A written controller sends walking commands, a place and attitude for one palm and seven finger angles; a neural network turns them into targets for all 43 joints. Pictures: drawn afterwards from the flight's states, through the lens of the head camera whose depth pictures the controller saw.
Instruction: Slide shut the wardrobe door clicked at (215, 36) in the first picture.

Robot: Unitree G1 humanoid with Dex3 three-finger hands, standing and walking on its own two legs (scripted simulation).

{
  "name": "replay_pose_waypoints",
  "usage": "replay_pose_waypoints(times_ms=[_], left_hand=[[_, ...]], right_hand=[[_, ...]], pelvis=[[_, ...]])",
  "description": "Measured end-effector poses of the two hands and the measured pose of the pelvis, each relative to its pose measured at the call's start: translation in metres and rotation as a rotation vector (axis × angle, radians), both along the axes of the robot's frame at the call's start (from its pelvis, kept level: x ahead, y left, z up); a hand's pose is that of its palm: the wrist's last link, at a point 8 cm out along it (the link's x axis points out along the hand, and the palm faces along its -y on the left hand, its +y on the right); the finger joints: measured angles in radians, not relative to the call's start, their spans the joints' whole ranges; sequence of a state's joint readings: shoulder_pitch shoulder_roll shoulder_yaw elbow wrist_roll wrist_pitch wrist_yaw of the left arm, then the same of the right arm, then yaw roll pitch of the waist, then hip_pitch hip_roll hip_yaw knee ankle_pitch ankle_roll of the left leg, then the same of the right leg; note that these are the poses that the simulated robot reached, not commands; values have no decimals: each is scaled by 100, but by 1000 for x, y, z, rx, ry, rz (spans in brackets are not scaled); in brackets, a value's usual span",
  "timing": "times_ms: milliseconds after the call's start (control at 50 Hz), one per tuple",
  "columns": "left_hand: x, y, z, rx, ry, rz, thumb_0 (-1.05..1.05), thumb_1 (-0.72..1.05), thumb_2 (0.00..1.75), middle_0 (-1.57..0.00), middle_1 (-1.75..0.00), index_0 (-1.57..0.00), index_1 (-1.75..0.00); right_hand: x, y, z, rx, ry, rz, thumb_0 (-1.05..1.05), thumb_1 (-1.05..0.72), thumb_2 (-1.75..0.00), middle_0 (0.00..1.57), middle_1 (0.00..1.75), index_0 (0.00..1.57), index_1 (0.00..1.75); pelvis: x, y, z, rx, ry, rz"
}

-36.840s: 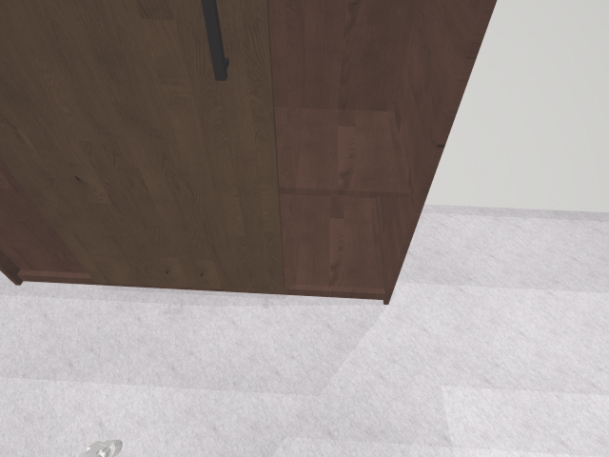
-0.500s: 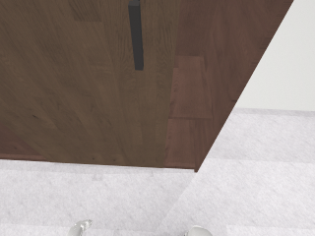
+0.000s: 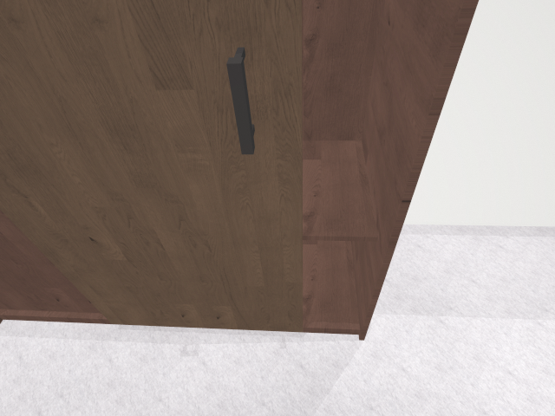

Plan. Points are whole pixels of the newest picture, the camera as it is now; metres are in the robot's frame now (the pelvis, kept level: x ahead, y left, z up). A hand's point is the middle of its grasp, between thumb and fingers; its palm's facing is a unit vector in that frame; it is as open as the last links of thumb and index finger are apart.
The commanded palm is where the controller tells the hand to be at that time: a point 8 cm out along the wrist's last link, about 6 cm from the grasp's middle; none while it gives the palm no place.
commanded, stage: come to a stop and stand still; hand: left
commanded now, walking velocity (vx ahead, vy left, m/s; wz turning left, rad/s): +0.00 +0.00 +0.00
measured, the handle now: (244, 103) +0.51 +0.07 +0.21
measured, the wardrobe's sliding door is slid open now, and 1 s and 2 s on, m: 0.20 0.20 0.20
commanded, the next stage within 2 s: look again from close up in 0.54 s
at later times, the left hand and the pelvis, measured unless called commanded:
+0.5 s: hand out of the picture +0.01 +0.18 -0.17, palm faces +0.01 -0.98 -0.22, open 7.4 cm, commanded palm none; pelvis +0.00 +0.00 +0.00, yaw +0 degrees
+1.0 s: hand out of the picture +0.03 +0.19 -0.16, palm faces +0.02 -0.98 -0.22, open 7.4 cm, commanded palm none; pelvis +0.00 +0.00 +0.00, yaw +0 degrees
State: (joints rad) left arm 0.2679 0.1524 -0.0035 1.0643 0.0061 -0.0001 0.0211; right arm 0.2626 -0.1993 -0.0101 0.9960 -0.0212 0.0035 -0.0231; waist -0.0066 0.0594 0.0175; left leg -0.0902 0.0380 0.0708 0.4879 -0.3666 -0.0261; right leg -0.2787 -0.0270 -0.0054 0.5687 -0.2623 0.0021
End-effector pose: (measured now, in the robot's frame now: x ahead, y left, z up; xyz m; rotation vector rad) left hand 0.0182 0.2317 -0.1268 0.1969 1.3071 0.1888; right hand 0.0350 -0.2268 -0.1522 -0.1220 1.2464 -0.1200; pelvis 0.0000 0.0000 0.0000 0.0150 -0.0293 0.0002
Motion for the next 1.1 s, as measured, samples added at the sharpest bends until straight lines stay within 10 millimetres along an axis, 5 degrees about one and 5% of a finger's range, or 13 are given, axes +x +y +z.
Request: replay_pose_waypoints(times_ms=[260,400,820,1100], left_hand=[[-12,-2,-1,-23,24,-13,1,91,90,-20,-30,-20,-30],[-12,-1,-5,-30,45,-10,1,91,90,-20,-30,-20,-30],[2,3,-8,-39,17,-6,1,91,90,-20,-30,-20,-30],[10,6,-6,-30,9,-9,1,91,90,-20,-30,-20,-30]], right_hand=[[-76,5,3,6,180,-24,1,-91,-90,20,30,20,30],[-96,10,6,5,248,-43,1,-91,-90,20,30,20,30],[-38,8,8,-21,117,-17,0,-91,-90,20,30,20,30],[-33,-7,11,-51,126,-8,1,-91,-90,20,30,20,30]], pelvis=[[-10,0,4,0,18,-4],[-6,1,5,-1,19,-3],[-1,4,5,-5,11,-4],[2,1,5,-5,14,0]])
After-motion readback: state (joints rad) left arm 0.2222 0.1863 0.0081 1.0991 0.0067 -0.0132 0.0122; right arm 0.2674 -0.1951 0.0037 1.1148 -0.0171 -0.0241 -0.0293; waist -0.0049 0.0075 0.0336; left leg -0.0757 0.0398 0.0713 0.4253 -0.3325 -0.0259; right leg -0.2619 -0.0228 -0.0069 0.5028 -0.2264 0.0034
